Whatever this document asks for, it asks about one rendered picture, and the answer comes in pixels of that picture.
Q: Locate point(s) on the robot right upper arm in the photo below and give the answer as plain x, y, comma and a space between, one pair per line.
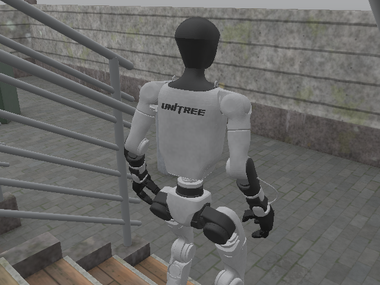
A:
237, 108

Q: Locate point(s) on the robot right forearm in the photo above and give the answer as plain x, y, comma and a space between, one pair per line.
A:
253, 192

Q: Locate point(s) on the robot left forearm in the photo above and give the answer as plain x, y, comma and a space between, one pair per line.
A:
137, 166

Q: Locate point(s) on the left robot thigh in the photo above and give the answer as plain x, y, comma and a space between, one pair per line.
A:
185, 248

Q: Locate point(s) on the robot left hand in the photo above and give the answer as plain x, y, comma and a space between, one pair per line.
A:
138, 188

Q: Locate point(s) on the right robot thigh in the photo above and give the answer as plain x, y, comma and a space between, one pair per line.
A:
223, 227

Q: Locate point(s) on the robot left upper arm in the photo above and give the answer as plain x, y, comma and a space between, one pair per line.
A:
144, 115

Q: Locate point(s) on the robot thigh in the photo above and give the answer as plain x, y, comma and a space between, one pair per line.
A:
223, 227
185, 248

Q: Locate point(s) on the robot right hand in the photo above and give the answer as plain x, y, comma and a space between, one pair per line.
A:
265, 222

